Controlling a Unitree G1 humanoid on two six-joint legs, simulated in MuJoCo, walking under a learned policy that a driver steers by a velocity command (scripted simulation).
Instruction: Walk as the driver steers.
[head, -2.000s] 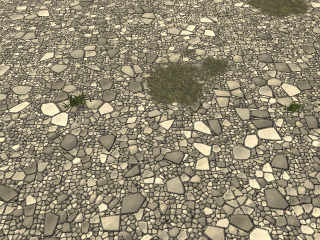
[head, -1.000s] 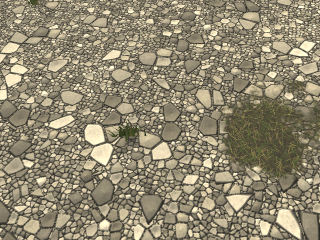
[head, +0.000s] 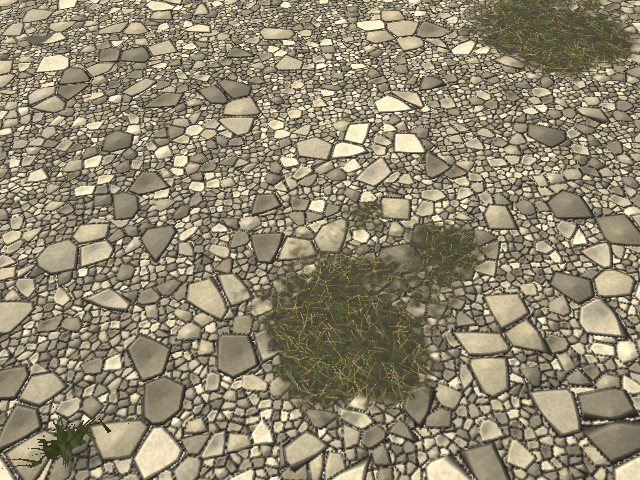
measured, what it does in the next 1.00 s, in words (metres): walks ahead, turning left: left foot, then right foot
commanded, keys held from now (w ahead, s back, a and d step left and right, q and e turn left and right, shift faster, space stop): w+q+shift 0.78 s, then w+shift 0.08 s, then w+e+shift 0.08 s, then e+shift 0.06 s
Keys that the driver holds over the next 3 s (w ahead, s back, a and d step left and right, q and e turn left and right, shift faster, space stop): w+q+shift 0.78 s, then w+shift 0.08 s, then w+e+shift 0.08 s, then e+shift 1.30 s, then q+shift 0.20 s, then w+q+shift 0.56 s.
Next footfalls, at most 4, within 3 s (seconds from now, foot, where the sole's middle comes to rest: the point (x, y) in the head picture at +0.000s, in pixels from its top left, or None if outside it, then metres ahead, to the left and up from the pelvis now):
0.18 left None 0.30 0.11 -0.77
0.60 right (327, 376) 0.75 0.07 -0.77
1.06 left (117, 336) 0.86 0.58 -0.77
1.50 right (183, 257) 1.11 0.47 -0.77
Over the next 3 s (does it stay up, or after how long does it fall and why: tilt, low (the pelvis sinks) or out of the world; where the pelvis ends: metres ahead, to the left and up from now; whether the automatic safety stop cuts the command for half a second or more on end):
stays up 1.25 0.60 -0.04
